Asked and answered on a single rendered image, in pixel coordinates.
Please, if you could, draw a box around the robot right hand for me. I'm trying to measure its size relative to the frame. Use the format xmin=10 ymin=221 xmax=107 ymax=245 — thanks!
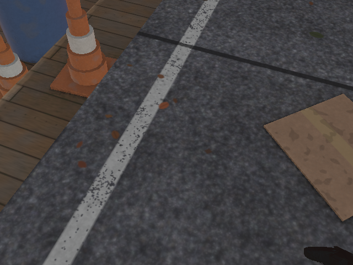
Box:
xmin=304 ymin=246 xmax=353 ymax=265

